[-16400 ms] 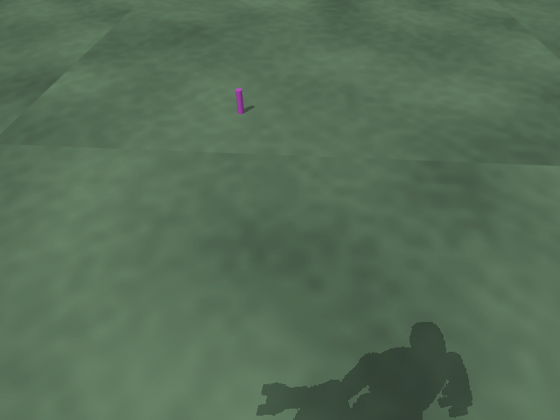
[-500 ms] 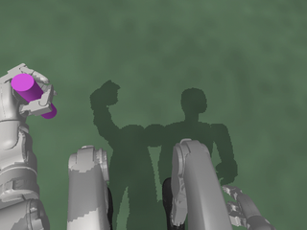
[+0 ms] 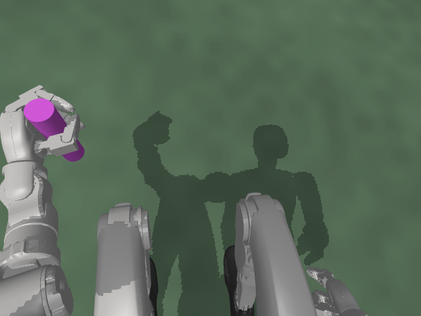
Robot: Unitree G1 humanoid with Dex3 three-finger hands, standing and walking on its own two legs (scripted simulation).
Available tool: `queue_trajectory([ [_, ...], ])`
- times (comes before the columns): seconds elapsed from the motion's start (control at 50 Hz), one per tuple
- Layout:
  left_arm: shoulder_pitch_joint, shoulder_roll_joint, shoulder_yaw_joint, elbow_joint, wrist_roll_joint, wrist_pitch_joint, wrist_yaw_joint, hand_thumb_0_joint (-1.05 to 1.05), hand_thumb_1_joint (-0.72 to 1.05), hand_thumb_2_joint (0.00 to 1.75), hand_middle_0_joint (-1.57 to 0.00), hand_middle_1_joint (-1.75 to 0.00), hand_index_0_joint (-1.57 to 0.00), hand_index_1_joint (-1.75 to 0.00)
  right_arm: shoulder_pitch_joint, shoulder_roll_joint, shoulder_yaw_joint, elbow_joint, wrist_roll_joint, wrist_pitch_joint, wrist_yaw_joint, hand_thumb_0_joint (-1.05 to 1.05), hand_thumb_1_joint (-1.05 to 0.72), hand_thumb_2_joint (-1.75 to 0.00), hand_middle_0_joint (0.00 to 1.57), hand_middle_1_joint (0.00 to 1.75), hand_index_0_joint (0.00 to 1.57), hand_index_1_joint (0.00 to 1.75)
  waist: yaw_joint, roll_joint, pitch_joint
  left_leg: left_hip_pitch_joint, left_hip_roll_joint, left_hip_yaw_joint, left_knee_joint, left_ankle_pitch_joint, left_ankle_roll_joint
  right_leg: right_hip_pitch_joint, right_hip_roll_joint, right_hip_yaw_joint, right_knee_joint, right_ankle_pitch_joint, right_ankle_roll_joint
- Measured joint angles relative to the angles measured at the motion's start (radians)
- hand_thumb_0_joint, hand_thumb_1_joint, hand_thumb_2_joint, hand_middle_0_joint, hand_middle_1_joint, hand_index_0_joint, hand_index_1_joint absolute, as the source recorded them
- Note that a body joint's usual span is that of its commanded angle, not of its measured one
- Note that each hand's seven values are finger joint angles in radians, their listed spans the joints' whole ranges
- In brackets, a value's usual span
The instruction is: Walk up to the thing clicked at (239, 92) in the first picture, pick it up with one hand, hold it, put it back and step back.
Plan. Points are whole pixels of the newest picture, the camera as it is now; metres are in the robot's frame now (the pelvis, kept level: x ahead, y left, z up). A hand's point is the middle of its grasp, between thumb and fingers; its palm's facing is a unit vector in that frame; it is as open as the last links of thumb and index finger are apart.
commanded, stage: lift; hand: left
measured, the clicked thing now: (59, 134) +0.45 +0.25 -0.05
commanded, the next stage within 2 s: none
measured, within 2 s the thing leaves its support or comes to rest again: neither
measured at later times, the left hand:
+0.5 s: hand (40, 117) +0.42 +0.23 +0.07, palm faces +0.13 -0.99 -0.04, open 5.1 cm
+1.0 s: hand out of the picture +0.40 +0.22 +0.24, palm faces +0.16 -0.99 -0.05, open 5.1 cm
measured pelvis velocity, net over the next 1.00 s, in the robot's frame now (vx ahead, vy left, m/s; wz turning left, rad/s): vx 0.04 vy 0.01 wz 0.05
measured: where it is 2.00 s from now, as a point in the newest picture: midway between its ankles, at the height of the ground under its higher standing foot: (194, 306)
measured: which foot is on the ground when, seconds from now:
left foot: down 0.00-1.00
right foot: down 0.00-1.00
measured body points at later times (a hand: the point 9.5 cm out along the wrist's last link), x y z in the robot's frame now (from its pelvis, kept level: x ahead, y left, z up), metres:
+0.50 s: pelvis +0.01 +0.00 +0.07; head +0.19 +0.02 +0.48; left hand +0.41 +0.28 +0.07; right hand +0.16 -0.26 -0.06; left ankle +0.09 +0.13 -0.34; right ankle +0.10 -0.12 -0.34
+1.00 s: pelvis +0.04 +0.01 +0.22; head +0.16 +0.03 +0.65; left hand +0.38 +0.27 +0.25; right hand +0.21 -0.23 +0.10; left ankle +0.09 +0.13 -0.34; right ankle +0.10 -0.12 -0.34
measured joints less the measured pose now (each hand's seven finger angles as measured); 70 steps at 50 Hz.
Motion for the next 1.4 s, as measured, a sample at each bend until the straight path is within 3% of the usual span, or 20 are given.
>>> queue_trajectory([
  [0.22,0.045,-0.022,-0.011,-0.067,-0.028,0.032,-0.035,0.04,0.21,1.12,-1.06,-1.12,-1.02,-1.15,0.014,0.0,-0.017,-0.011,0.026,-0.004,-0.014,0.0,-0.91,-0.9,0.2,0.3,0.21,0.3,0.009,0.012,-0.02,0.04,0.0,0.011,-0.047,0.002,-0.001,0.035,-0.002,0.007,-0.04,-0.001,-0.002],
  [0.46,0.143,-0.063,-0.064,-0.218,-0.063,0.109,-0.015,0.04,0.21,1.12,-1.06,-1.12,-1.02,-1.15,0.013,0.005,-0.032,-0.046,0.064,-0.017,-0.039,0.0,-0.9,-0.9,0.2,0.3,0.21,0.3,0.039,0.022,-0.056,0.158,0.003,0.025,-0.182,0.01,-0.003,0.147,-0.002,0.009,-0.169,0.007,-0.005],
  [0.6,0.222,-0.097,-0.1,-0.364,-0.08,0.166,0.018,0.04,0.21,1.12,-1.06,-1.12,-1.02,-1.15,0.008,0.011,-0.043,-0.061,0.084,-0.028,-0.056,0.0,-0.9,-0.89,0.2,0.3,0.21,0.3,0.059,0.023,-0.063,0.269,0.006,0.033,-0.29,0.015,-0.002,0.257,-0.002,0.008,-0.278,0.013,-0.003],
  [0.92,0.409,-0.144,-0.215,-0.583,-0.066,0.296,0.122,0.04,0.21,1.12,-1.05,-1.12,-1.01,-1.15,0.033,0.039,-0.042,-0.075,0.113,-0.044,-0.087,0.0,-0.89,-0.89,0.2,0.3,0.21,0.3,0.079,0.036,-0.06,0.646,0.005,0.05,-0.611,0.051,0.006,0.641,-0.003,0.003,-0.611,0.056,0.008],
  [1.08,0.452,-0.153,-0.245,-0.574,-0.061,0.293,0.143,0.04,0.21,1.12,-1.05,-1.12,-1.01,-1.15,0.063,0.05,-0.031,-0.069,0.111,-0.068,-0.093,0.0,-0.89,-0.89,0.2,0.3,0.21,0.3,0.077,0.032,-0.05,0.849,0.004,0.055,-0.778,0.085,0.005,0.845,-0.003,-0.001,-0.782,0.09,0.009],
  [1.4,0.473,-0.176,-0.271,-0.521,-0.062,0.258,0.121,0.04,0.21,1.12,-1.05,-1.13,-1.01,-1.15,0.109,0.044,-0.035,-0.05,0.1,-0.069,-0.08,0.0,-0.89,-0.89,0.2,0.3,0.21,0.3,0.083,0.028,0.002,1.129,0.002,0.074,-1.021,0.153,0.003,1.118,-0.001,0.005,-1.019,0.16,0.009],
])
